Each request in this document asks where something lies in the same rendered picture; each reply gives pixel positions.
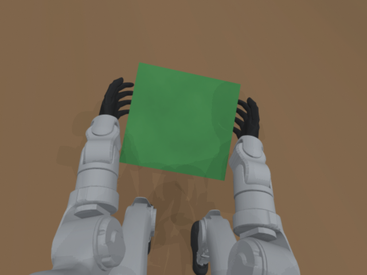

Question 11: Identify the robot right hand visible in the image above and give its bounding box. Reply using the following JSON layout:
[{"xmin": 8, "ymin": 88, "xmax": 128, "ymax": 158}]
[{"xmin": 233, "ymin": 97, "xmax": 260, "ymax": 140}]

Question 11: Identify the right robot upper arm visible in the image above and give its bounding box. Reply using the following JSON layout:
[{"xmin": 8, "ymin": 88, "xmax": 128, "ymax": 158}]
[{"xmin": 227, "ymin": 237, "xmax": 300, "ymax": 275}]

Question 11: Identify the left robot upper arm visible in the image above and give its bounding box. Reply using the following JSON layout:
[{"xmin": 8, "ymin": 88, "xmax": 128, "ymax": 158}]
[{"xmin": 30, "ymin": 214, "xmax": 126, "ymax": 275}]

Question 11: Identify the right robot thigh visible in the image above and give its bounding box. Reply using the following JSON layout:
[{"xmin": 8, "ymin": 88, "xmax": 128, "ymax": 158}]
[{"xmin": 199, "ymin": 215, "xmax": 237, "ymax": 275}]

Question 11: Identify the robot left forearm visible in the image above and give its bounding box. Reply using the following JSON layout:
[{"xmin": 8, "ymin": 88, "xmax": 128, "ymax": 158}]
[{"xmin": 51, "ymin": 115, "xmax": 121, "ymax": 264}]

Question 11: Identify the robot left hand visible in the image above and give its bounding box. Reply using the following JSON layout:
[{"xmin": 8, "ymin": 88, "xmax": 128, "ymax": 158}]
[{"xmin": 99, "ymin": 77, "xmax": 134, "ymax": 119}]

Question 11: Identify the carton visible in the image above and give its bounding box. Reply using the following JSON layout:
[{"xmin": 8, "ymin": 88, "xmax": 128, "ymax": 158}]
[{"xmin": 119, "ymin": 62, "xmax": 241, "ymax": 181}]

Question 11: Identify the robot right forearm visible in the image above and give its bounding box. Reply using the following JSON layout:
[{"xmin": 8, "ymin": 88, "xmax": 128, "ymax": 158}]
[{"xmin": 229, "ymin": 135, "xmax": 294, "ymax": 255}]

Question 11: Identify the robot left shin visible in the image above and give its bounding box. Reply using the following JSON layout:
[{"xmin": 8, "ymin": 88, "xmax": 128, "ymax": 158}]
[{"xmin": 124, "ymin": 197, "xmax": 151, "ymax": 242}]

